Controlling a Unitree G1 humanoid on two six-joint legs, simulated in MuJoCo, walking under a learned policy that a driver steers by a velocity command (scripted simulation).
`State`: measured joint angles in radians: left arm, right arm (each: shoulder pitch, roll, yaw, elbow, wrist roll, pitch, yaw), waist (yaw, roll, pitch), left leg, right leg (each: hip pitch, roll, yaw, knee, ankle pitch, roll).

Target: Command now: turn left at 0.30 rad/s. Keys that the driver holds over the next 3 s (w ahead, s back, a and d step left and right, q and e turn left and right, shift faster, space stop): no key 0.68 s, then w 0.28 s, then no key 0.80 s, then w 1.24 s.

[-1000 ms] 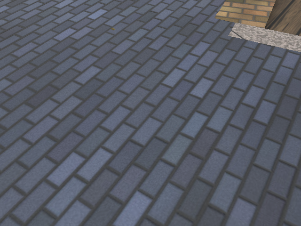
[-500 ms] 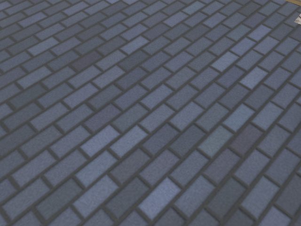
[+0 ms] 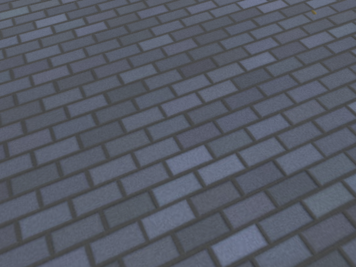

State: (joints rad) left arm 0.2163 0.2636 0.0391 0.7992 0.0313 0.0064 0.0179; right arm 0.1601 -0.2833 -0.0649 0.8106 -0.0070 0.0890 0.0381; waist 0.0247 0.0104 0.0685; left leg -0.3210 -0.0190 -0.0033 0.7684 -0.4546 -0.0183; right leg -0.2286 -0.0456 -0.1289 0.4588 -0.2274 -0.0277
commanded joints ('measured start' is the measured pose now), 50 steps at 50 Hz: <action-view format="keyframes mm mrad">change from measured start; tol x32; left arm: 1 1 184 47 -35 -6 0 -10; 50 52 4 13 219 -9 -42 -10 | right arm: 1 42 -55 -4 -50 4 -22 -12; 50 373 -33 12 273 -32 -151 -51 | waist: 1 -21 -184 -120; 5 -43 259 -89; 40 23 -175 102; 50 -144 139 12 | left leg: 1 73 -31 60 -211 71 34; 5 205 390 -389 -519 620 225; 11 252 207 -145 -470 798 194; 35 182 71 -94 -468 271 59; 43 -191 54 10 40 -21 85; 50 428 164 -169 -519 -4 103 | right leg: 1 114 -223 189 -45 459 -175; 5 -190 7 85 288 -342 17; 22 149 -88 243 -88 290 -8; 34 98 -58 229 -157 133 -19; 40 42 -228 525 -348 -660 -188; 50 -307 13 138 163 -266 -87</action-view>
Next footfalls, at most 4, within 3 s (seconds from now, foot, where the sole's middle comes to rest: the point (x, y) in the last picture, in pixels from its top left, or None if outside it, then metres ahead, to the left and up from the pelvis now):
0.06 left None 0.02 0.11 -0.78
0.42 right None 0.03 -0.11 -0.78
1.00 left None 0.12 0.13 -0.78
1.36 right None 0.25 -0.04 -0.78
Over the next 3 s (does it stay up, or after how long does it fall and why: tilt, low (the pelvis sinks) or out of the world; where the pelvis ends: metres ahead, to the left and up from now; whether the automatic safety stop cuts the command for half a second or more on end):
stays up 0.73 0.03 0.00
